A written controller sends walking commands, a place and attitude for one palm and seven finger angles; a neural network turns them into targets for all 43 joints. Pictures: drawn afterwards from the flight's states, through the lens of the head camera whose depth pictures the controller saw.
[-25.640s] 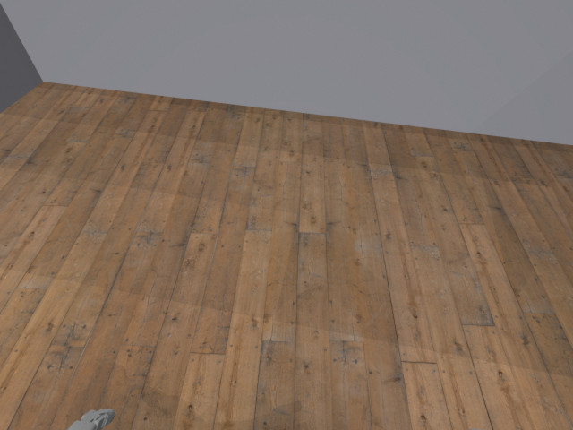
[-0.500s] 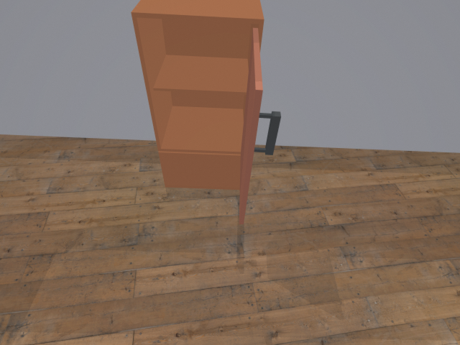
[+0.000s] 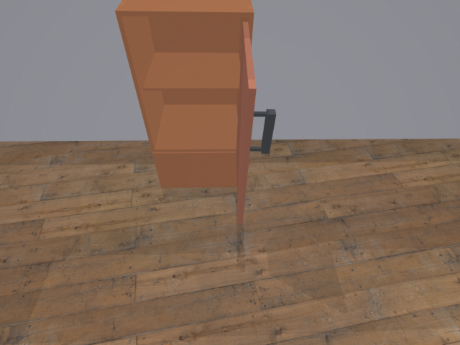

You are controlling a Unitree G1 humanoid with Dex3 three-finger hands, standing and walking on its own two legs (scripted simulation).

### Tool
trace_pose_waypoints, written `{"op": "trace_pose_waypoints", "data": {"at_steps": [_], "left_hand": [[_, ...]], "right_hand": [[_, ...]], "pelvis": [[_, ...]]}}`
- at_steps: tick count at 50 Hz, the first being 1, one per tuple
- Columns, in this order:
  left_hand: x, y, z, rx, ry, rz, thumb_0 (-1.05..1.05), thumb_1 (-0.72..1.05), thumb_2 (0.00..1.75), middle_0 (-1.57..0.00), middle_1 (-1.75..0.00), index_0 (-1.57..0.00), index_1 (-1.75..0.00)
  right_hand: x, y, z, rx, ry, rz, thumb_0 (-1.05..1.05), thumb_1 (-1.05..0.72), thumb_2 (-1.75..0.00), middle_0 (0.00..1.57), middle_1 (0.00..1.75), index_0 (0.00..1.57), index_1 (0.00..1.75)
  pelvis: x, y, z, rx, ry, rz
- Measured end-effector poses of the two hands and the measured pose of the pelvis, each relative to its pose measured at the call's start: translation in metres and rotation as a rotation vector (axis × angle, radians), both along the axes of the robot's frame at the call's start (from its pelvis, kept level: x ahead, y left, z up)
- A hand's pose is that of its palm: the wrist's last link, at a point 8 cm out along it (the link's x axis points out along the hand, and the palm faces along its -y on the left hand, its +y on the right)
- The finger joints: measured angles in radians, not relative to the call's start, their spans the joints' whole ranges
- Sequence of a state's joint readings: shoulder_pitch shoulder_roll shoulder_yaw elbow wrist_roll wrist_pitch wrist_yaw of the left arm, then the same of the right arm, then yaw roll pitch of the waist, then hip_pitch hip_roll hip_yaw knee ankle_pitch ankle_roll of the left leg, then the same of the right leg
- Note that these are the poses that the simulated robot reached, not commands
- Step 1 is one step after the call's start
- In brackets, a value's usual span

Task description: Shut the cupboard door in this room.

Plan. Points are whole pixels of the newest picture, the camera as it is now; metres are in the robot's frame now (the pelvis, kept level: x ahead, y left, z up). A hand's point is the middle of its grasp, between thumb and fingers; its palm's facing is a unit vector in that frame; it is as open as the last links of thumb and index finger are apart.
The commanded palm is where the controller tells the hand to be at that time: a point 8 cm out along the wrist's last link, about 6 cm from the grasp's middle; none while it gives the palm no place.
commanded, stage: stand and wait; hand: left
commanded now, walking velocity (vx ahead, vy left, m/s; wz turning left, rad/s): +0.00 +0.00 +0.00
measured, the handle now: (260, 132) +0.68 -0.04 -0.04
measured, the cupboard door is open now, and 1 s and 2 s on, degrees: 88 88 88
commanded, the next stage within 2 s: turn or walk to find it in 0.58 s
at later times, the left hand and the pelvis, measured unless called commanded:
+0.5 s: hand out of the picture -0.01 +0.15 -0.18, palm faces +0.04 -0.99 -0.15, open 7.4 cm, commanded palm none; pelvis +0.02 +0.00 +0.00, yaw +0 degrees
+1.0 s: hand out of the picture +0.01 +0.19 -0.20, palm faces +0.21 -0.96 -0.17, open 7.4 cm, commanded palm none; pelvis +0.05 +0.02 -0.02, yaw +9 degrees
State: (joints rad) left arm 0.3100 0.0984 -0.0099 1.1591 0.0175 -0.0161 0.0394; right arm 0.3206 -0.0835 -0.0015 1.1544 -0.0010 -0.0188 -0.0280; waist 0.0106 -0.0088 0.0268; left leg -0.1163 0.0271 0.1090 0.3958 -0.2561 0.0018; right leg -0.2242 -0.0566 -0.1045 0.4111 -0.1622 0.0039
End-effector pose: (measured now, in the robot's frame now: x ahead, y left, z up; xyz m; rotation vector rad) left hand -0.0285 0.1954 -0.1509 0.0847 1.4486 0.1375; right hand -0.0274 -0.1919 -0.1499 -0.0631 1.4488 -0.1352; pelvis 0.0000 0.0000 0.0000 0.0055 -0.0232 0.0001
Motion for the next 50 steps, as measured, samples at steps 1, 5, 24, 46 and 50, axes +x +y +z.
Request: {"op": "trace_pose_waypoints", "data": {"at_steps": [1, 5, 24, 46, 50], "left_hand": [[0.003, 0.002, 0.0, 0.006, -0.001, -0.006, 0.01, 0.92, 0.9, -0.2, -0.3, -0.2, -0.3], [0.011, 0.009, 0.001, 0.023, -0.015, -0.011, 0.02, 0.92, 0.9, -0.2, -0.3, -0.2, -0.3], [0.017, 0.007, 0.001, 0.014, 0.003, -0.006, 0.01, 0.91, 0.9, -0.2, -0.3, -0.2, -0.3], [0.028, 0.03, -0.008, 0.046, -0.05, 0.122, 0.01, 0.91, 0.9, -0.2, -0.3, -0.2, -0.3], [0.024, 0.043, -0.015, 0.034, -0.037, 0.17, 0.0, 0.91, 0.9, -0.2, -0.3, -0.2, -0.3]], "right_hand": [[0.0, 0.001, 0.0, 0.002, 0.0, -0.004, 0.01, -0.91, -0.9, 0.19, 0.3, 0.2, 0.3], [-0.001, 0.002, 0.0, 0.005, 0.004, -0.014, 0.01, -0.91, -0.9, 0.19, 0.3, 0.2, 0.3], [0.011, -0.008, 0.002, -0.023, 0.012, -0.007, 0.01, -0.91, -0.9, 0.19, 0.3, 0.2, 0.3], [0.056, -0.018, -0.006, -0.04, 0.02, 0.109, 0.01, -0.91, -0.9, 0.19, 0.3, 0.2, 0.3], [0.094, -0.016, 0.0, -0.074, -0.021, 0.162, 0.01, -0.91, -0.9, 0.19, 0.3, 0.2, 0.3]], "pelvis": [[0.001, 0.0, 0.0, 0.0, -0.001, -0.001], [0.004, 0.0, 0.0, -0.001, 0.0, -0.003], [0.015, 0.0, 0.0, -0.004, 0.004, -0.001], [0.036, 0.004, -0.013, -0.031, 0.04, 0.116], [0.051, 0.018, -0.016, -0.034, 0.04, 0.161]]}}
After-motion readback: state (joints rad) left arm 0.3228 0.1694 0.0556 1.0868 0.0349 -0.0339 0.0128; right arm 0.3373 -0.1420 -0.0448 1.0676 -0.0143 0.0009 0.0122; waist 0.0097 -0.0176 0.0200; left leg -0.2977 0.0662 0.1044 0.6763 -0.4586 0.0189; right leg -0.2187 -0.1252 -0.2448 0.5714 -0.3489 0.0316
